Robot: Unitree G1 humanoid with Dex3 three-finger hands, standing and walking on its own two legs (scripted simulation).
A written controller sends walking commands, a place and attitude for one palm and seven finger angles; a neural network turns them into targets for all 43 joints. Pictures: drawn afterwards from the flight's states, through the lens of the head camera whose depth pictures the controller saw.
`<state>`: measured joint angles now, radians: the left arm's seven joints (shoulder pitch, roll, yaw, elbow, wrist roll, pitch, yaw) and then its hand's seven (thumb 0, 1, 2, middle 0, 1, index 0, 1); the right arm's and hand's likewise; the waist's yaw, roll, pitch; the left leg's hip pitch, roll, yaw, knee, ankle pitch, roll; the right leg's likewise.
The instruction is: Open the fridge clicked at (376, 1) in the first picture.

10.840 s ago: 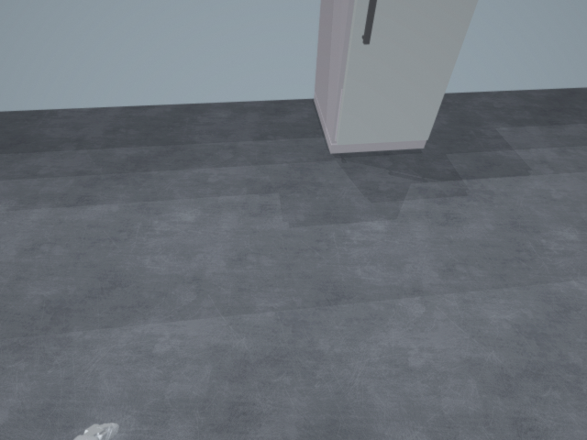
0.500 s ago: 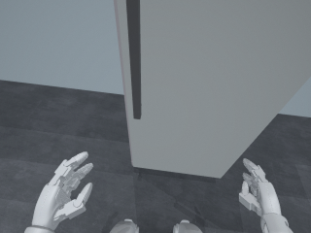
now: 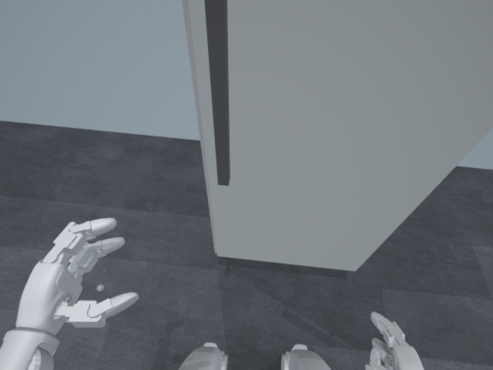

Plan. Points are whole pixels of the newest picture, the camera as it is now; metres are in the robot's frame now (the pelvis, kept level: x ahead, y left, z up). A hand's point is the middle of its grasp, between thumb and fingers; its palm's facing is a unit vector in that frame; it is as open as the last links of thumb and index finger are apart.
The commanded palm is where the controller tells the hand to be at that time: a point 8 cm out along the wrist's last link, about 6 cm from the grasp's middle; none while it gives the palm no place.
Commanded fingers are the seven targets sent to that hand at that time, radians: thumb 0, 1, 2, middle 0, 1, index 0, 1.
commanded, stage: raise the hand to about handle height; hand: left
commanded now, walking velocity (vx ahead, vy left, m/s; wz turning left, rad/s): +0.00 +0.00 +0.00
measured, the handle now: (222, 76) +0.51 +0.08 +0.19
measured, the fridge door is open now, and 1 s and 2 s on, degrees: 0 0 0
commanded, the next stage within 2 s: move the hooked fingers beside the handle in 1.22 s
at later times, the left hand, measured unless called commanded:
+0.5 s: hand (68, 255) +0.25 +0.26 +0.08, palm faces -0.01 -1.00 -0.05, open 13.8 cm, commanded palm +0.23 +0.31 +0.09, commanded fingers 0.00 -0.50 0.30 -0.30 -1.20 -0.30 -1.20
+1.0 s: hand (65, 233) +0.28 +0.27 +0.09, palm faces -0.02 -1.00 -0.03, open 14.0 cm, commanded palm +0.25 +0.32 +0.10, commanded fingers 0.00 -0.50 0.30 -0.30 -1.20 -0.30 -1.20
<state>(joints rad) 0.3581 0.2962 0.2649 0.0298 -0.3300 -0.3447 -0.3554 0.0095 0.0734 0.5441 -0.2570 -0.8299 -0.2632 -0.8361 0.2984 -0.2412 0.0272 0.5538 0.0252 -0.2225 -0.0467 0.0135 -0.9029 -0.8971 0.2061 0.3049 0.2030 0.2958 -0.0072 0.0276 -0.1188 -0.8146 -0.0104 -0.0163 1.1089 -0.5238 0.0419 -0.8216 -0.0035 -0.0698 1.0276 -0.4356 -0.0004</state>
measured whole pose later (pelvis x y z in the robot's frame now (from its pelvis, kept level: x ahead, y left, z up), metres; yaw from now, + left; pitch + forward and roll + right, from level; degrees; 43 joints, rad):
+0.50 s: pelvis +0.01 +0.00 +0.02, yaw +1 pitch +10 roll -4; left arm 0.18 0.38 0.35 0.18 -0.36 -0.26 -0.46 0.00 -0.46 0.32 -0.30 -1.17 -0.30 -1.17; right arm 0.26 -0.26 0.06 0.52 0.04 -0.24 -0.06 0.01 -0.90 -0.90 0.20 0.30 0.20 0.30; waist 0.01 0.02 -0.11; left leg -0.70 -0.01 -0.03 1.02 -0.50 0.04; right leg -0.69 0.00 -0.08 0.92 -0.41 0.00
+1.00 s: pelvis +0.01 +0.00 +0.03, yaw +0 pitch +10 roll -3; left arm 0.06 0.42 0.42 0.33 -0.38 -0.25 -0.53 -0.01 -0.50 0.30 -0.30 -1.20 -0.30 -1.20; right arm 0.30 -0.29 0.04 0.54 0.04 -0.23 -0.07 0.01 -0.90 -0.90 0.20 0.30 0.20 0.30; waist 0.00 0.02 -0.09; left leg -0.65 0.00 -0.01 0.95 -0.47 0.04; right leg -0.65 0.01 -0.06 0.86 -0.38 0.00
